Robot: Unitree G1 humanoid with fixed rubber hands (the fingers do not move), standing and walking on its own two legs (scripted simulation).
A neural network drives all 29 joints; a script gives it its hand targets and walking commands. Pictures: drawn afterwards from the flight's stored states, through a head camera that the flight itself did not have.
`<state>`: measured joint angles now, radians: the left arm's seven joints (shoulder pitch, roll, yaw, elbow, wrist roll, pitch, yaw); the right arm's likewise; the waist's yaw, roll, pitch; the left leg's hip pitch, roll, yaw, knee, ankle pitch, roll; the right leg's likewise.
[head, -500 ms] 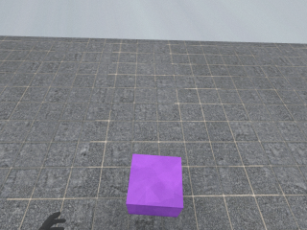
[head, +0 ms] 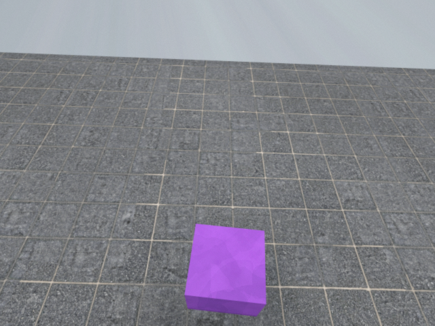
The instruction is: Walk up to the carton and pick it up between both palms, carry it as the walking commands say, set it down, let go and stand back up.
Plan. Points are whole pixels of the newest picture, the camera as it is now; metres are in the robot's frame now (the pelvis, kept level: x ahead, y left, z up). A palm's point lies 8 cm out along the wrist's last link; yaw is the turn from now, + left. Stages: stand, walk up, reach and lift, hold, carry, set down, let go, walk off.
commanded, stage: walk up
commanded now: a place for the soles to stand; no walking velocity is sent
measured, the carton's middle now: (225, 269) +0.42 -0.03 -0.66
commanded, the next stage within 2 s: reach and lift in 0.38 s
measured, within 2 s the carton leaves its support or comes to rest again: neither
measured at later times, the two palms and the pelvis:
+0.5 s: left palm out of the picture +0.10 +0.29 -0.12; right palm out of the picture +0.09 -0.31 -0.11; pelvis +0.00 -0.01 -0.01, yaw -1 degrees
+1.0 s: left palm (104, 287) +0.21 +0.26 -0.16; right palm (348, 301) +0.21 -0.28 -0.17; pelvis -0.02 +0.02 -0.06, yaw -4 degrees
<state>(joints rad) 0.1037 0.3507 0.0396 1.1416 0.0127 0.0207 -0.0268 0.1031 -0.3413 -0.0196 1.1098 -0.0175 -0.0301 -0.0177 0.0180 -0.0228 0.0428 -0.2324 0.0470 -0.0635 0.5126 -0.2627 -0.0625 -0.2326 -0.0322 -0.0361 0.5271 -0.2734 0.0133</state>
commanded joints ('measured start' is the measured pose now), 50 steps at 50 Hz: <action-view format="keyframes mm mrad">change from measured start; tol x4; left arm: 1 -47 222 38 -72 1 -20 14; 19 -58 218 46 -96 5 -15 16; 20 -409 117 101 -446 -39 19 4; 21 -366 142 121 -545 -8 80 -7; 24 -215 127 109 -500 -29 191 -30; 26 -157 135 122 -590 21 221 -27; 29 -71 148 178 -698 74 236 -6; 34 0 27 180 -675 91 227 23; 42 -266 34 175 -772 3 183 45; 50 -411 66 169 -789 -79 201 52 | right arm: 1 -28 -240 -53 -62 0 -13 -15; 19 -16 -234 -52 -66 -3 -6 -15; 20 -282 -116 -107 -417 -12 60 -2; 21 -276 -159 -116 -559 -5 122 2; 24 -230 -149 -116 -560 -25 228 31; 26 -127 -170 -159 -583 -42 270 53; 31 -16 -156 -207 -572 -66 287 85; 39 -310 -204 -206 -704 -58 230 98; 50 -476 -274 -242 -676 14 244 76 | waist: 1 -14 21 -87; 19 -12 6 -77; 20 15 -135 -69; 23 -69 -121 79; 29 37 87 -230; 32 21 147 -328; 41 2 -44 -335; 50 -39 -45 -712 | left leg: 1 22 66 -30 -86 216 97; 19 29 61 -15 -106 215 89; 20 -131 -144 156 80 -43 28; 23 -31 -110 194 98 -153 34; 26 -126 -94 168 79 -59 31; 32 -58 -109 136 188 234 -2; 41 -321 -89 119 337 210 3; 50 -359 -100 115 455 411 2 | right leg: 1 50 -86 81 -121 147 -62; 19 68 -90 75 -146 119 -63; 20 -186 50 25 -57 -51 42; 21 -242 42 16 -81 -189 19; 23 -293 49 17 -96 -294 5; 28 -121 58 -5 80 35 -7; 31 -132 84 -16 139 151 -8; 41 -361 78 -24 335 188 33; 50 -423 89 -12 447 403 32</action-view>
